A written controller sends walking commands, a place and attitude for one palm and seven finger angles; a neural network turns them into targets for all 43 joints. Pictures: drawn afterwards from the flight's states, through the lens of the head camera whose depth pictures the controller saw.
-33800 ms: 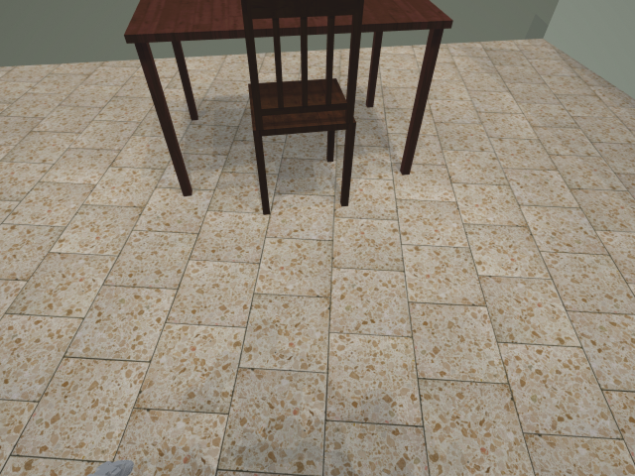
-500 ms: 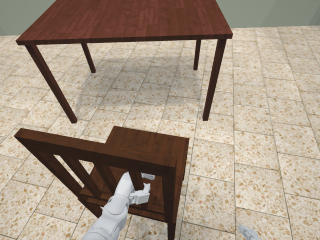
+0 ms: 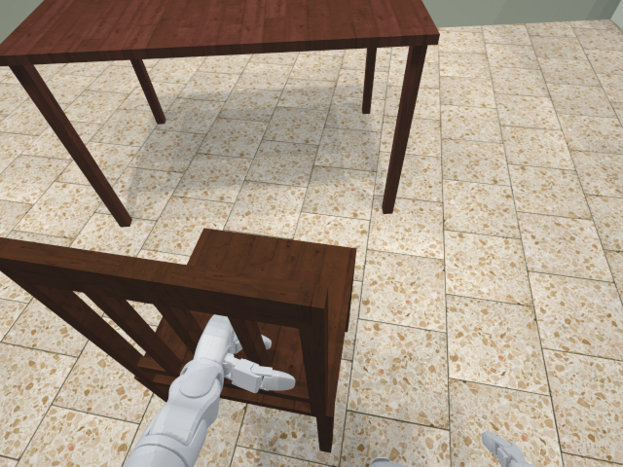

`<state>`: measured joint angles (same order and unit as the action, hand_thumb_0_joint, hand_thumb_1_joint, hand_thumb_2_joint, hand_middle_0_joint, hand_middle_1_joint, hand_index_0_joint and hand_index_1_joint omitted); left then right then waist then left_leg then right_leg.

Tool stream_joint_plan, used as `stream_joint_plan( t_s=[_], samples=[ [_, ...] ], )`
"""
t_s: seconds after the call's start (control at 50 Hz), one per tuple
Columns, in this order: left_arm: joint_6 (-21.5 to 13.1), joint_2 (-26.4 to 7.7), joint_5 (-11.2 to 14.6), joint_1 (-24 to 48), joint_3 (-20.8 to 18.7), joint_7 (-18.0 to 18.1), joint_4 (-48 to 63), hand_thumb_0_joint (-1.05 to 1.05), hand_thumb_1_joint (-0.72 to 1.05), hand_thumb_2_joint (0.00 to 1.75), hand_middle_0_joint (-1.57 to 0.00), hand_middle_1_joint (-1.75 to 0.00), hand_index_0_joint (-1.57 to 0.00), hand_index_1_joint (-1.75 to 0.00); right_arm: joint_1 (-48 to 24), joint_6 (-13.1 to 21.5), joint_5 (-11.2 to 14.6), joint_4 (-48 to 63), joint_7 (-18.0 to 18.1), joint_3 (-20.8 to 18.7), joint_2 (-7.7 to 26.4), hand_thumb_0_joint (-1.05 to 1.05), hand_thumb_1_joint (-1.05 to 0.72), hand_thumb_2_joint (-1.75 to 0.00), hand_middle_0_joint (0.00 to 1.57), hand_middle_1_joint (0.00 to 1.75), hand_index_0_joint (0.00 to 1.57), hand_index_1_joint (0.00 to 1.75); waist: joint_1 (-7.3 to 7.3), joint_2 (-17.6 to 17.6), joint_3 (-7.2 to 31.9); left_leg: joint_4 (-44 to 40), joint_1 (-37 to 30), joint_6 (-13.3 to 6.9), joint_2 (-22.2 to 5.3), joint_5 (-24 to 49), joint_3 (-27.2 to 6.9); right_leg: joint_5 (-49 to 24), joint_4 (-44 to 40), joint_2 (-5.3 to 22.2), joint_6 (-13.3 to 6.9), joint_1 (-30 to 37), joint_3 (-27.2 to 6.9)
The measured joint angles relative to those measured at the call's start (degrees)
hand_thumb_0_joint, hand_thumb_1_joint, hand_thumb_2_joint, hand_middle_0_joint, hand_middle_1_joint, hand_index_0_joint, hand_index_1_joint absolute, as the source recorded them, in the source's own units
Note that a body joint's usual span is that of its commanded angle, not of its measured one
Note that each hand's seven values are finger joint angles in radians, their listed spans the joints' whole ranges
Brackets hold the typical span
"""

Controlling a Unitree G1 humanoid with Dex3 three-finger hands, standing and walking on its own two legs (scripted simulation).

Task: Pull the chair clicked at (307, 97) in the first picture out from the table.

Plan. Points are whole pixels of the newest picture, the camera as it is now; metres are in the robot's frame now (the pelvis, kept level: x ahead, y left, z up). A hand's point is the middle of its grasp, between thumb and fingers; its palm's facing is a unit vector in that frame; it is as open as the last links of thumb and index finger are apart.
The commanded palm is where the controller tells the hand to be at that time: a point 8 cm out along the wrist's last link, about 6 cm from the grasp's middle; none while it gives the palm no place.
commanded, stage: open the thumb and straighten the fingers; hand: left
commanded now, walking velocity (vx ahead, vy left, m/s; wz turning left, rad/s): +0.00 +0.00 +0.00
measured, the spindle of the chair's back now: (199, 345) +0.31 +0.17 -0.06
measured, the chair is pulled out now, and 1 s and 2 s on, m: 0.64 0.64 0.64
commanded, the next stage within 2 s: draw the fingers out of the gap in 0.36 s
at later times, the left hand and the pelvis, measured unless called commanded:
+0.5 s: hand (256, 355) +0.28 +0.08 -0.05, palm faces -0.20 -0.97 -0.11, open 17.4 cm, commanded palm +0.27 +0.14 -0.03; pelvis +0.02 +0.00 -0.01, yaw +1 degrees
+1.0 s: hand (247, 421) +0.20 +0.09 -0.06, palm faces -0.19 -0.98 -0.11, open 17.5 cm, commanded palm +0.19 +0.13 -0.03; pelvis +0.01 +0.01 -0.03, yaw +3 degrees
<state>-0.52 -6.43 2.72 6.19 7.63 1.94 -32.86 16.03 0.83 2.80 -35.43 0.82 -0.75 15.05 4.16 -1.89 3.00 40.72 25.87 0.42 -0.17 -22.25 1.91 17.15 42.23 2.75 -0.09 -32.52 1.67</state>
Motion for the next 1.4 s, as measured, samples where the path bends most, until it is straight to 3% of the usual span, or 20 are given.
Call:
stream_joint_plan(
  t_s=[0.12, 0.3, 0.44, 0.6, 0.76, 0.9, 1.06, 1.36, 1.4],
  samples=[
    [1.9, 0.2, 0.5, -2.8, 0.7, -1.5, 4.9, 0.00, -0.44, 0.25, -0.31, -0.94, -0.32, -0.94, 1.0, 1.1, -0.1, 0.7, 0.6, 0.7, -0.8, 0.01, -0.91, -0.90, 0.20, 0.30, 0.20, 0.30, -0.22, -0.5, 1.3, 2.1, 1.8, 0.1, -0.1, -1.4, -0.3, 1.5, 2.1, 0.0, -0.1, -1.7, 0.2],
    [3.9, -0.8, -0.4, -4.5, -0.4, -2.5, 9.0, -0.01, -0.52, 0.21, -0.12, -0.34, -0.12, -0.35, -0.3, 1.9, -0.5, 2.6, 1.1, 1.1, -1.1, 0.01, -0.90, -0.90, 0.20, 0.30, 0.20, 0.30, -0.27, 0.2, 1.8, 4.6, 3.9, 0.4, -0.4, -2.9, -1.0, 3.0, 4.3, -0.1, -0.4, -3.5, 0.9],
    [5.4, -1.1, -0.7, -6.7, 0.7, -2.7, 12.6, -0.01, -0.53, 0.21, -0.03, -0.10, -0.04, -0.10, -1.3, 1.8, -0.6, 3.9, 1.4, 0.8, -0.2, 0.01, -0.90, -0.90, 0.20, 0.30, 0.20, 0.30, -0.47, -0.1, 2.3, 5.9, 4.8, 0.4, -0.3, -3.8, -1.6, 4.0, 5.4, 0.1, -0.3, -4.1, 1.5],
    [6.6, -1.1, -1.2, -11.3, 0.3, -3.2, 17.9, -0.01, -0.53, 0.21, -0.01, -0.02, -0.01, -0.02, -1.3, 0.8, -0.5, 6.0, 1.1, 0.8, -0.5, 0.01, -0.90, -0.90, 0.20, 0.30, 0.20, 0.30, -0.47, 0.3, 3.3, 7.2, 5.9, 0.4, -0.3, -4.7, -1.7, 4.7, 6.5, 0.1, -0.3, -5.1, 1.5],
    [8.2, -2.1, -1.9, -22.7, 3.9, -2.2, 27.7, -0.01, -0.53, 0.21, -0.01, -0.01, -0.01, -0.01, -0.8, 1.3, -0.5, 8.3, 1.5, 1.1, -0.6, 0.01, -0.90, -0.90, 0.20, 0.30, 0.20, 0.30, -0.96, -0.4, 3.5, 9.7, 7.1, 0.1, 0.0, -6.0, -2.3, 5.9, 8.4, 0.5, 0.0, -5.7, 2.0],
    [7.9, -2.2, -3.1, -27.4, 5.6, -1.0, 34.0, -0.01, -0.54, 0.20, -0.01, 0.00, -0.01, 0.00, -1.3, 2.4, -0.8, 9.4, 2.2, 1.8, -1.1, 0.01, -0.90, -0.90, 0.20, 0.30, 0.20, 0.30, -1.35, -0.3, 3.7, 12.3, 8.9, -0.1, 0.3, -6.8, -3.0, 6.7, 10.3, 0.9, 0.2, -6.9, 2.6],
    [10.6, -1.9, -4.3, -30.8, 7.4, -0.8, 38.1, -0.01, -0.54, 0.20, 0.00, 0.00, -0.01, 0.00, -1.2, 2.0, -0.7, 11.6, 2.4, 2.3, -1.4, 0.01, -0.90, -0.90, 0.20, 0.30, 0.20, 0.30, -1.21, -0.5, 4.5, 14.4, 10.5, -0.4, 0.5, -7.6, -3.0, 7.2, 12.0, 1.2, 0.4, -8.4, 2.5],
    [11.0, -2.3, -6.7, -44.7, 9.4, 0.3, 49.8, -0.01, -0.54, 0.21, 0.00, 0.00, -0.01, 0.00, 0.2, 1.4, -0.5, 14.8, 3.0, 1.4, -2.1, 0.01, -0.90, -0.90, 0.20, 0.30, 0.20, 0.30, -1.81, -0.2, 6.1, 17.7, 12.9, -0.7, 0.6, -9.4, -2.9, 8.7, 14.9, 1.3, 0.7, -10.7, 2.4],
    [7.7, -1.3, -2.5, -46.9, 8.8, 0.5, 51.4, -0.01, -0.54, 0.20, 0.00, 0.00, -0.01, 0.00, 0.1, 2.6, -0.4, 14.7, 3.0, 1.3, -2.2, 0.01, -0.90, -0.90, 0.20, 0.30, 0.20, 0.30, -1.90, -0.1, 6.4, 18.6, 13.9, -0.7, 0.5, -9.8, -3.0, 8.9, 15.7, 1.3, 0.7, -11.6, 2.4]
  ],
)
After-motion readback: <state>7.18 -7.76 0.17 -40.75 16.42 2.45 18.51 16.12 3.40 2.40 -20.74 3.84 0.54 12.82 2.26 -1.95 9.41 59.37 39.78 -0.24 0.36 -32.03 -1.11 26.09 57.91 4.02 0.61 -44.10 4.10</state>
